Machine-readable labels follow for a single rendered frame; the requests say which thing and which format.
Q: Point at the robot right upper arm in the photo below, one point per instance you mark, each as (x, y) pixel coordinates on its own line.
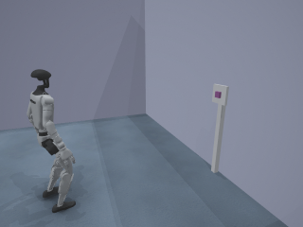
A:
(47, 103)

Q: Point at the right robot hand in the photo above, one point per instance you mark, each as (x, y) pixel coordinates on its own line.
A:
(65, 155)

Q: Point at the robot left foot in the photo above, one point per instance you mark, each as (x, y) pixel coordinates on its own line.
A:
(49, 193)

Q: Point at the robot right forearm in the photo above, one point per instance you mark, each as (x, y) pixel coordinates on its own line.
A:
(52, 132)

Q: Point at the humanoid robot torso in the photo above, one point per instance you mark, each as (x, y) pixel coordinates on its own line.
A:
(37, 116)

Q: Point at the panel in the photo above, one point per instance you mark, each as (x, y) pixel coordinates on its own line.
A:
(222, 102)

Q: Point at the robot left upper arm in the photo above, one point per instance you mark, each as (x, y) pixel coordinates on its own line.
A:
(29, 111)

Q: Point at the robot left forearm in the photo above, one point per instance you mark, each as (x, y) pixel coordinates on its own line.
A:
(31, 121)

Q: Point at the button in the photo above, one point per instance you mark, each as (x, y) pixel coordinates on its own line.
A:
(218, 94)

